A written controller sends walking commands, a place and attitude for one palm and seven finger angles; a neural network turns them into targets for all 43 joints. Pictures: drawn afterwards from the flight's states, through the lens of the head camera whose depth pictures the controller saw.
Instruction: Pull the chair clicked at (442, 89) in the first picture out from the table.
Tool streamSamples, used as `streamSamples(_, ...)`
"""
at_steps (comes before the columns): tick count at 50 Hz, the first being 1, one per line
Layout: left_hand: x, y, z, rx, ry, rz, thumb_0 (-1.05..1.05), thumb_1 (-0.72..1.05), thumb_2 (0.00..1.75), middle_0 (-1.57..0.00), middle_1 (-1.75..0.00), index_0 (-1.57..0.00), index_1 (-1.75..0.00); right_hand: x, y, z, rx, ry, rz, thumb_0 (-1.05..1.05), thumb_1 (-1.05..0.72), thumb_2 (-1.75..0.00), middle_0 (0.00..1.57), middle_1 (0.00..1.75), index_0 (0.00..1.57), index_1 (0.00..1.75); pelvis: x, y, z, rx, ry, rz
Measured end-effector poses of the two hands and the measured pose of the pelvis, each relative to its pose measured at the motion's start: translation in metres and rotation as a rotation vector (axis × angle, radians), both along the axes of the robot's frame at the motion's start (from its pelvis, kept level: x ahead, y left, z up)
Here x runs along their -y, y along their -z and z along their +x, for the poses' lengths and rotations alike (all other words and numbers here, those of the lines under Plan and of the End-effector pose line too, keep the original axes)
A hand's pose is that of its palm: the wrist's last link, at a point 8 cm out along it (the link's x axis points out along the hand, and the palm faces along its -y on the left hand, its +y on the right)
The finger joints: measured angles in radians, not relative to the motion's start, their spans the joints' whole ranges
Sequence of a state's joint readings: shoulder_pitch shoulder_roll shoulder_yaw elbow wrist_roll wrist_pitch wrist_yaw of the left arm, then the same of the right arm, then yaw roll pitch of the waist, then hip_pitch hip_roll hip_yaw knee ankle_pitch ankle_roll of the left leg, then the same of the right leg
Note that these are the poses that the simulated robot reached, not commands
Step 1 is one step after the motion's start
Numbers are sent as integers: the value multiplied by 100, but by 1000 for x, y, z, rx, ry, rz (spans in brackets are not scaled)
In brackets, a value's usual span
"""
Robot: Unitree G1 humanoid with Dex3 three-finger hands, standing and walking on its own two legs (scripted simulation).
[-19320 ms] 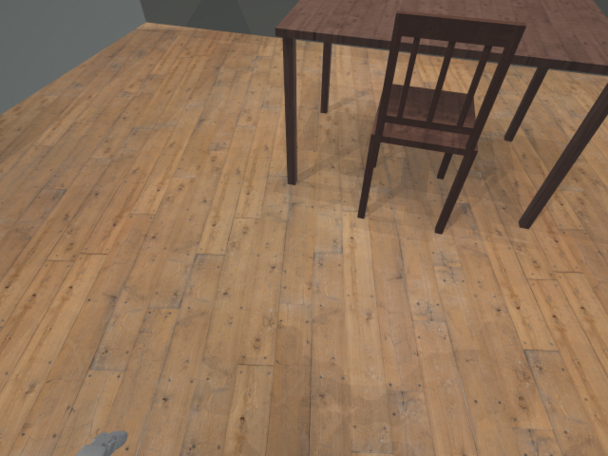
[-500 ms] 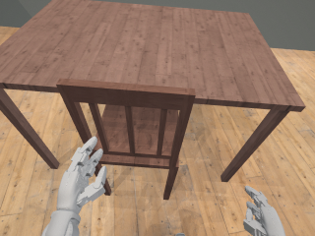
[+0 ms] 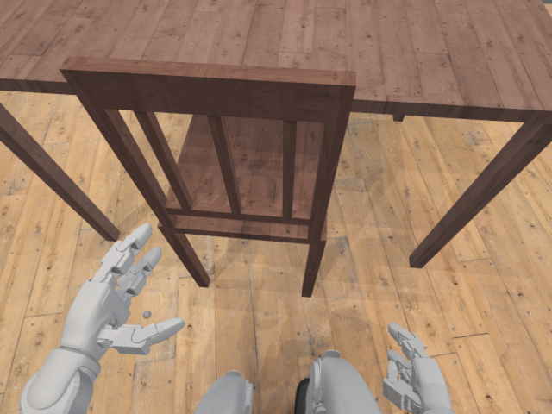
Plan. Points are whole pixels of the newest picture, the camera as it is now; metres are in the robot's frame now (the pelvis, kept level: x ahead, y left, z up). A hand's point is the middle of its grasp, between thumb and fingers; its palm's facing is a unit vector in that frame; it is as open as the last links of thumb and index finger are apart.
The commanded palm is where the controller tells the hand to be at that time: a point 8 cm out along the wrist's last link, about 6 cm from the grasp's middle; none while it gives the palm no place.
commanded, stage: raise the hand toward the chair's back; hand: left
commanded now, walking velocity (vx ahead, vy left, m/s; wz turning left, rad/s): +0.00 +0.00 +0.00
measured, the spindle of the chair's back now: (228, 169) +0.49 +0.10 +0.00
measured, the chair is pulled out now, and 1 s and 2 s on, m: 0.00 0.00 0.00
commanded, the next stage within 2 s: aim the fingers beside a spindle in 1.26 s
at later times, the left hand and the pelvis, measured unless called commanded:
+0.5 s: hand (86, 306) +0.25 +0.23 +0.06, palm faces -0.03 -1.00 -0.07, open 16.6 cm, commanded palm +0.22 +0.29 +0.06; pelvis +0.01 +0.03 +0.01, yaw +1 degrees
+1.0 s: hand (87, 287) +0.27 +0.24 +0.05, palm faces -0.09 -1.00 -0.03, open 16.9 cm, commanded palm +0.25 +0.30 +0.06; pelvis +0.03 +0.04 +0.02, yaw +0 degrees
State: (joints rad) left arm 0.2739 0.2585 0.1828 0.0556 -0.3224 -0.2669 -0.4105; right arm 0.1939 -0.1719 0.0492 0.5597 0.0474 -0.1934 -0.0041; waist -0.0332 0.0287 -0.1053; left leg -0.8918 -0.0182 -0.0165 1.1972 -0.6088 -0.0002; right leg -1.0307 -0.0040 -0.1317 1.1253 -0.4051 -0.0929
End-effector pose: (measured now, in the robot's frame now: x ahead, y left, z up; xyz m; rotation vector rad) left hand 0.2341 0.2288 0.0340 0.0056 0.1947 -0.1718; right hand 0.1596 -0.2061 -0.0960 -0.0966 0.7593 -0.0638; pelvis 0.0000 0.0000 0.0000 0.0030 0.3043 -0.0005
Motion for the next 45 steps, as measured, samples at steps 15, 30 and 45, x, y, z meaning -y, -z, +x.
streamSamples(15, -31, -2, -26, 57, -63, 29, -1, -23, 42, -8, -13, -8, -12, 39, -45, 8, 92, 24, -225, 1, -91, -90, 20, 30, 20, 30, -23, -6, 4, 6, -10, -24)
streamSamples(30, -60, -19, -2, 52, -83, 47, -1, -47, 32, -6, -9, -6, -9, -27, -57, 50, 159, -83, -118, 1, -90, -90, 20, 30, 20, 30, -39, -18, 18, 25, -23, -45)
streamSamples(45, -74, -24, 23, 67, -77, 43, -2, -50, 31, -6, -8, -5, -8, -6, -49, 26, 29, -44, -169, 1, -90, -90, 20, 30, 20, 30, -41, -22, 28, 7, -24, -54)
